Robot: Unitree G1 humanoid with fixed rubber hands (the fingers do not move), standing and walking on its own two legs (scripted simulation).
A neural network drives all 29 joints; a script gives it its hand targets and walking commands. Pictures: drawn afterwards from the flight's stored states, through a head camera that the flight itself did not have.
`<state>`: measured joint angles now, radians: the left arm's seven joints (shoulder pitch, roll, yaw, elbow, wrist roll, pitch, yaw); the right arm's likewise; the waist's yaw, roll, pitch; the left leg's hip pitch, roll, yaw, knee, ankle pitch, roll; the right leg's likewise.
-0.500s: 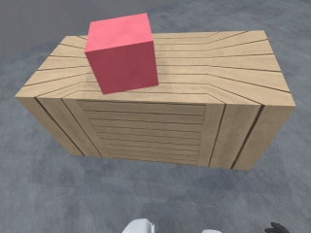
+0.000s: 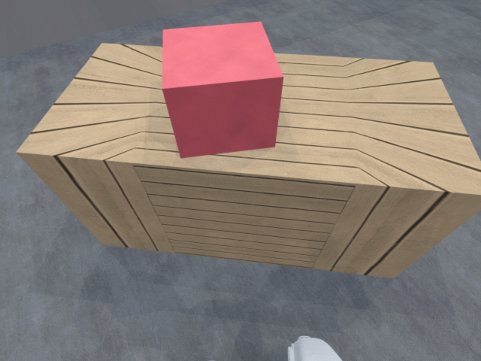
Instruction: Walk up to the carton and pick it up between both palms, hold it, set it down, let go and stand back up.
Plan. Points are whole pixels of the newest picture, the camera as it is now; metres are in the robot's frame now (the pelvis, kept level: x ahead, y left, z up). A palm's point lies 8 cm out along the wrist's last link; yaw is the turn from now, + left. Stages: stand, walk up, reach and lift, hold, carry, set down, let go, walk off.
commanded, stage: walk up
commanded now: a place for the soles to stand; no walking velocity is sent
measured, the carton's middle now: (220, 90) +0.77 +0.09 -0.03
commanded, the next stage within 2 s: none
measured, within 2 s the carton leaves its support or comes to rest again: neither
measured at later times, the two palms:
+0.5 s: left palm out of the picture +0.08 +0.41 -0.11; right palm (381, 353) +0.15 -0.22 -0.14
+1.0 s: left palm (35, 317) +0.20 +0.41 -0.11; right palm (380, 348) +0.16 -0.22 -0.13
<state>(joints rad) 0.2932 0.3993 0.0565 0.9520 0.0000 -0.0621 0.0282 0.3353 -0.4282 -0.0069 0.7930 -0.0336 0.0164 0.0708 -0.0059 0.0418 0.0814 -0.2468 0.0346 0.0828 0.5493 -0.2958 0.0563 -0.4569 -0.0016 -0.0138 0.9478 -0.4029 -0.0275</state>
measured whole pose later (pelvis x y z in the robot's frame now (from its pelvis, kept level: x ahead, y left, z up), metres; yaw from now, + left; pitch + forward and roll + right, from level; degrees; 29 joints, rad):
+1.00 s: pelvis +0.12 +0.09 -0.02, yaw -5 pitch -3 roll -1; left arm 0.27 0.40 0.05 0.94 0.00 -0.07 0.03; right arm 0.30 -0.43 -0.01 0.80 0.00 0.02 0.03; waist 0.00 0.05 0.11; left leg -0.31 0.05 0.09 0.87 -0.47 0.05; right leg -0.34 0.01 0.00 0.68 -0.28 -0.03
